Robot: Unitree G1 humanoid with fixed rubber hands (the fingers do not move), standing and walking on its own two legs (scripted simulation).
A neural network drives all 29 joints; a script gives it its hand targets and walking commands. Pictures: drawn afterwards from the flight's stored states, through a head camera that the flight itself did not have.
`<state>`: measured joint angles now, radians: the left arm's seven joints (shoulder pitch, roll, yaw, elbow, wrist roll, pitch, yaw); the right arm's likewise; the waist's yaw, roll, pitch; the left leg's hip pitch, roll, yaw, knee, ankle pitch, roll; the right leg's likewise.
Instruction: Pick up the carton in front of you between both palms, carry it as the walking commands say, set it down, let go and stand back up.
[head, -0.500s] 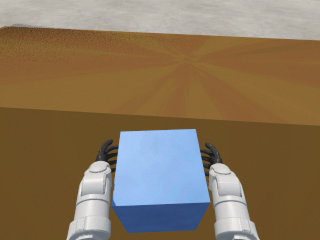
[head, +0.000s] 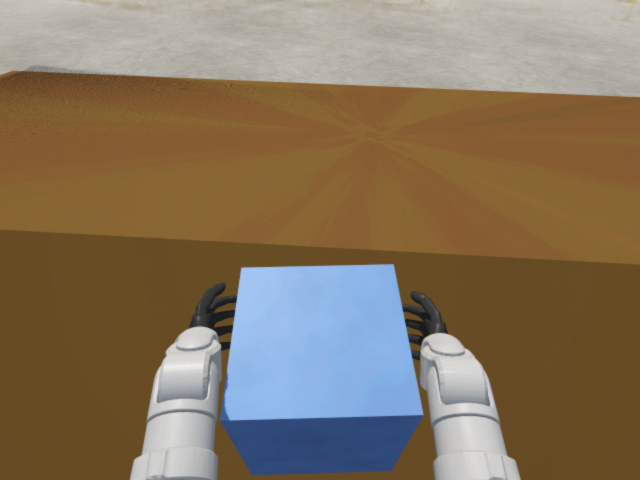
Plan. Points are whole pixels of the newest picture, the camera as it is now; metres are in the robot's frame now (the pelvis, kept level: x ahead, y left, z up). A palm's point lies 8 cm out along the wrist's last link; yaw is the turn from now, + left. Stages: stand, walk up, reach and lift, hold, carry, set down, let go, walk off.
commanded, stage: hold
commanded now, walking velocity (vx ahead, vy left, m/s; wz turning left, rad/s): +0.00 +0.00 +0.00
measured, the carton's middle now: (319, 374) +0.29 +0.00 -0.04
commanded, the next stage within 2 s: carry in 0.24 s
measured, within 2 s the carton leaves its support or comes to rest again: neither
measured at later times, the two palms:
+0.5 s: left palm (187, 317) +0.31 +0.17 +0.07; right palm (419, 320) +0.30 -0.13 +0.07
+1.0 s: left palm (195, 207) +0.53 +0.21 +0.08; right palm (369, 206) +0.54 -0.09 +0.08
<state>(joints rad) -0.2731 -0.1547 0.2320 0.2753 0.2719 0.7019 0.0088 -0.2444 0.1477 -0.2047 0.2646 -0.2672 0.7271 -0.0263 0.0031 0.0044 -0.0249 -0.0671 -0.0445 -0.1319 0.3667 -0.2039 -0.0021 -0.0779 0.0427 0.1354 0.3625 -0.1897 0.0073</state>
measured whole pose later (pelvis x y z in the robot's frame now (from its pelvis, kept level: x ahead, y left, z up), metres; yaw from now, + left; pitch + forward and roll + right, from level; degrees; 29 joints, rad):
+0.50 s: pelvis +0.02 +0.02 -0.01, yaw -1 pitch +2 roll -1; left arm -0.22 -0.12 0.16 0.00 0.17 0.92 0.05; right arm -0.22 0.14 -0.14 0.03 -0.18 0.93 -0.07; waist 0.00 -0.01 -0.15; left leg -0.23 0.01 0.03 0.48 -0.28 0.03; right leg -0.36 -0.03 -0.03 0.72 -0.43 0.01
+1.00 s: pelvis +0.27 +0.05 -0.03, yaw +0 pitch +4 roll +1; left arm -0.21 -0.13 0.14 -0.34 0.10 1.23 0.10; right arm -0.21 0.14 -0.12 -0.31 -0.11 1.23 -0.10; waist 0.02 -0.05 -0.12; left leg -0.47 0.05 0.25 0.58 -0.16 0.07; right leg -0.14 -0.13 -0.11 0.72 -0.48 0.05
